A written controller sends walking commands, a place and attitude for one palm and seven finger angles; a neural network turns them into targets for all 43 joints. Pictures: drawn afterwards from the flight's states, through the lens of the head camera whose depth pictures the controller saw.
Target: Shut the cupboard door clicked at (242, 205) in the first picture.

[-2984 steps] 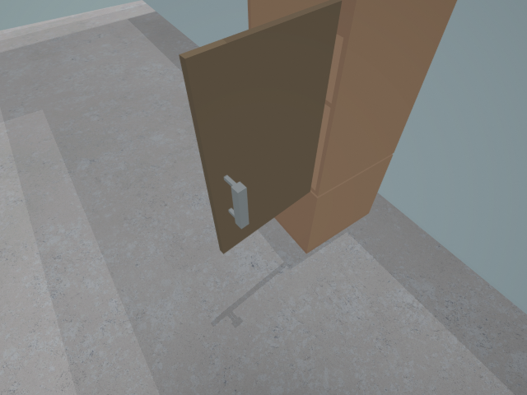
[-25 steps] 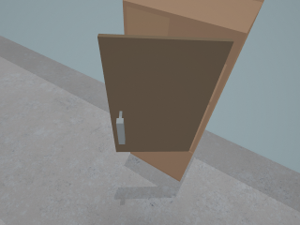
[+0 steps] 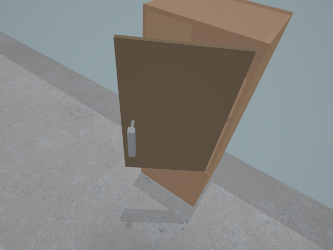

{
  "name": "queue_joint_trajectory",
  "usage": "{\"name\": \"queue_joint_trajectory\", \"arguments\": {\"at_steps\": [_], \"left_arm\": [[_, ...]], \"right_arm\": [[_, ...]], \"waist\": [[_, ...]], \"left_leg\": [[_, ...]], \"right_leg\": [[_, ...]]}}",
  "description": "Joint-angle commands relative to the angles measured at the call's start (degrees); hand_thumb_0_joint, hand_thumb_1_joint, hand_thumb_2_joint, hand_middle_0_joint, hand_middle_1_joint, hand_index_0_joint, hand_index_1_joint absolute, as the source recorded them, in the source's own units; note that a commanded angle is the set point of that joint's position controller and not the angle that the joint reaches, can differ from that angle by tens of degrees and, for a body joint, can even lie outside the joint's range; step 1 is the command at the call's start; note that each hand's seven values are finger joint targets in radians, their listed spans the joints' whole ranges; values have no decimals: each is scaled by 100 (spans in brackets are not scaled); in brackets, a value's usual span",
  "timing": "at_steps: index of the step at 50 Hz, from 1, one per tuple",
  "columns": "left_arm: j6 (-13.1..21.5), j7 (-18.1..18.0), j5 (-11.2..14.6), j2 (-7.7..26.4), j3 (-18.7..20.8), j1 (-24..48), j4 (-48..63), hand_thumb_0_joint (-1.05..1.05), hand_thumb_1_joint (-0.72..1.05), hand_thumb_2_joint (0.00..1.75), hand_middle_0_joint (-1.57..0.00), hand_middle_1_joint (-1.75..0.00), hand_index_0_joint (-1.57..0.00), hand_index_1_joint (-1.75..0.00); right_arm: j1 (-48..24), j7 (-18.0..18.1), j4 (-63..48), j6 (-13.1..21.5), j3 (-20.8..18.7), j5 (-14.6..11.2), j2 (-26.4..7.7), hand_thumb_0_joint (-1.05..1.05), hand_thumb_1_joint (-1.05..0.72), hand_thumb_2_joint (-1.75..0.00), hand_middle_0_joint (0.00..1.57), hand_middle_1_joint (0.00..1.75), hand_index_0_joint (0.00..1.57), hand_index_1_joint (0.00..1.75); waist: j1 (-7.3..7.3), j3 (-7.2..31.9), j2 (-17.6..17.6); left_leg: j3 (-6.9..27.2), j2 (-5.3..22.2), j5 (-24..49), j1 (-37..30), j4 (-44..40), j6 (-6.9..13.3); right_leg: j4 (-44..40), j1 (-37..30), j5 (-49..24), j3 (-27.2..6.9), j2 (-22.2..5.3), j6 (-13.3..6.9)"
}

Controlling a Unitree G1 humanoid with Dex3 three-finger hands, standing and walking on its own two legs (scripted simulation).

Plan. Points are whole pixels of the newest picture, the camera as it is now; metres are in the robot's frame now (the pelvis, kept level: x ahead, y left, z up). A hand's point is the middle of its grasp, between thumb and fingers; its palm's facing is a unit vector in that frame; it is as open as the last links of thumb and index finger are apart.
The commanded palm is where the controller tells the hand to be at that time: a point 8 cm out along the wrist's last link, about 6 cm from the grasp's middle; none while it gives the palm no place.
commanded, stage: shuffle to correct the standing spot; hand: left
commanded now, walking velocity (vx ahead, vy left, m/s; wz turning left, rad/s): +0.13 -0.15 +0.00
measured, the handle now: (132, 138) +0.51 +0.15 -0.10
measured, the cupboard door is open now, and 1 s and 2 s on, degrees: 33 33 33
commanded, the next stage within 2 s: come to a stop and stand still in 0.60 s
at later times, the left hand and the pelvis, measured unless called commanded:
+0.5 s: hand out of the picture -0.02 +0.12 -0.18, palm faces +0.03 -1.00 -0.05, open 7.4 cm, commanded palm none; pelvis +0.03 -0.02 +0.01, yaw -1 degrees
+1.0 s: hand (152, 237) +0.20 +0.04 -0.15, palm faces -0.05 -0.98 -0.18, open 7.3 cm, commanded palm none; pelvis +0.08 -0.11 +0.01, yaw +0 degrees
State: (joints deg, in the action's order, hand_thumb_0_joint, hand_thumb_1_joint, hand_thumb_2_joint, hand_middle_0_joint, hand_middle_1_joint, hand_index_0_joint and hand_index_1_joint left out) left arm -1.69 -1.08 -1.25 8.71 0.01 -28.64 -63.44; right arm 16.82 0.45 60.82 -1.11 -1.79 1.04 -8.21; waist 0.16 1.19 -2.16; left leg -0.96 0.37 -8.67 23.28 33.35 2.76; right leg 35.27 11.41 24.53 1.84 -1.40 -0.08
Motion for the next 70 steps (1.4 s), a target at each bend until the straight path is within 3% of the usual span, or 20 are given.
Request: {"name": "queue_joint_trajectory", "arguments": {"at_steps": [1,4,6,9,15,18,19,20,21,28,39,42,43,44,47,54,59,62,66,70], "left_arm": [[48,32,-97,282,150,-640,246,0,90,90,-20,-30,-20,-30],[54,59,-42,114,234,-1482,-30,0,90,90,-20,-30,-20,-30],[126,-61,-108,712,332,-1494,33,0,90,90,-20,-30,-20,-30],[344,-99,10,416,232,98,468,0,90,90,-20,-30,-20,-30],[358,-89,-115,448,208,-265,264,0,90,90,-20,-30,-20,-30],[266,-36,-48,431,211,-137,248,0,90,90,-20,-30,-20,-30],[253,6,-20,250,176,-126,294,0,90,90,-20,-30,-20,-30],[248,57,-21,-34,140,-179,429,0,90,90,-20,-30,-20,-30],[221,68,-110,186,156,174,686,0,90,90,-20,-30,-20,-30],[58,219,-119,57,286,700,592,0,90,90,-20,-30,-20,-30],[157,170,11,50,198,1930,997,0,90,90,-20,-30,-20,-30],[343,49,35,491,278,1067,672,0,90,90,-20,-30,-20,-30],[404,-34,16,950,340,842,576,0,90,90,-20,-30,-20,-30],[376,-56,30,1246,376,858,633,0,90,90,-20,-30,-20,-30],[353,-132,-11,1032,395,1387,767,0,90,90,-20,-30,-20,-30],[179,-202,-68,1039,489,1774,1068,0,90,90,-20,-30,-20,-30],[67,-159,-27,955,484,1924,1160,0,90,90,-20,-30,-20,-30],[-71,-107,24,374,351,1931,1381,0,90,90,-20,-30,-20,-30],[-77,-51,-34,379,355,1396,971,0,90,90,-20,-30,-20,-30],[-5,-69,-12,273,236,1326,844,0,90,90,-20,-30,-20,-30]], "right_arm": [[-65,112,-385,122,-285,58,-1225,0,-90,-90,20,30,20,30],[-397,129,-445,73,-268,83,-1031,0,-90,-90,20,30,20,30],[-488,106,-643,34,-164,-25,-214,0,-90,-90,20,30,20,30],[-89,-23,-415,56,-184,40,-209,0,-90,-90,20,30,20,30],[-271,-11,-512,240,-111,10,-7,0,-90,-90,20,30,20,30],[421,81,-246,351,-53,16,-46,0,-90,-90,20,30,20,30],[847,139,-108,395,-105,14,-365,0,-90,-90,20,30,20,30],[1254,196,-65,408,-235,66,-930,0,-90,-90,20,30,20,30],[1469,242,-94,343,-289,36,-1185,0,-90,-90,20,30,20,30],[774,270,-117,517,-37,40,-530,0,-90,-90,20,30,20,30],[1063,162,53,346,-93,131,-658,0,-90,-90,20,30,20,30],[1010,96,96,307,-41,20,-442,0,-90,-90,20,30,20,30],[1167,58,90,286,22,-45,-89,0,-90,-90,20,30,20,30],[1312,98,2,193,15,-73,-62,0,-90,-90,20,30,20,30],[1052,144,5,22,-39,-68,-15,0,-90,-90,20,30,20,30],[496,40,-286,-126,-131,-25,-148,0,-90,-90,20,30,20,30],[832,48,-297,-4,-117,-41,-120,0,-90,-90,20,30,20,30],[277,101,-701,46,-225,65,-932,0,-90,-90,20,30,20,30],[-544,166,-845,131,-78,54,-602,0,-90,-90,20,30,20,30],[-242,165,-705,129,-93,55,-717,0,-90,-90,20,30,20,30]], "waist": [[154,-904,1424],[541,-582,755],[533,-887,-1877],[-174,-783,-307],[145,-693,-518],[-85,-464,-312],[-240,-285,356],[-311,-150,1681],[-432,-282,1372],[-20,-566,675],[-297,-287,1368],[147,283,501],[171,733,-598],[58,841,-1149],[9,308,-1477],[35,30,-736],[-192,138,-491],[-135,-403,1906],[210,-319,1065],[18,-147,731]], "left_leg": [[2084,1489,-3700,835,-2684,578],[995,960,-3160,1586,-1861,181],[-462,-240,-1962,2204,1231,-241],[-165,135,-850,1137,2805,-104],[-653,153,-1374,496,914,-92],[-780,99,-705,-1099,-757,-111],[-11,704,-683,-1963,-1196,30],[2055,2206,-783,-2601,-1824,549],[2743,2929,-536,-2512,-2073,1100],[365,1752,727,-1166,-2200,648],[-209,1452,1877,-1445,-1461,526],[-363,894,519,-771,-535,-70],[-637,559,-1342,-13,16,-345],[-546,302,-2591,-114,659,-428],[-263,298,-2637,39,1890,-422],[-190,145,-1758,-86,2038,-538],[-441,0,-589,-1543,-615,-437],[1637,1856,62,-470,-2161,592],[678,1226,758,-459,-1819,637],[724,1279,1113,-1241,-1659,736]], "right_leg": [[1041,499,395,242,112,-285],[-561,-954,-29,368,288,-315],[-3103,-409,2133,-2427,-1593,-882],[-2925,669,694,-1481,-1262,-971],[-2128,-34,-1387,-782,-1082,-1160],[-1299,493,-1009,-456,-659,-819],[-423,1108,-771,-260,-412,-598],[850,2341,257,264,17,-247],[1945,2767,737,130,-54,-219],[3093,2430,-1220,-164,-332,23],[302,1325,-866,513,-154,120],[-1297,-808,-2584,176,-358,173],[-1125,-1744,-4093,-756,-1483,-86],[-1195,-1374,-5087,-1119,-2178,-544],[-1096,-558,-5928,-996,-2038,-955],[-1559,426,-3357,-706,-1897,-1065],[-1006,1073,-1673,-629,-1405,-655],[1138,1507,572,86,-146,56],[2019,1167,-217,-227,-128,-6],[792,918,70,-17,-195,96]]}}
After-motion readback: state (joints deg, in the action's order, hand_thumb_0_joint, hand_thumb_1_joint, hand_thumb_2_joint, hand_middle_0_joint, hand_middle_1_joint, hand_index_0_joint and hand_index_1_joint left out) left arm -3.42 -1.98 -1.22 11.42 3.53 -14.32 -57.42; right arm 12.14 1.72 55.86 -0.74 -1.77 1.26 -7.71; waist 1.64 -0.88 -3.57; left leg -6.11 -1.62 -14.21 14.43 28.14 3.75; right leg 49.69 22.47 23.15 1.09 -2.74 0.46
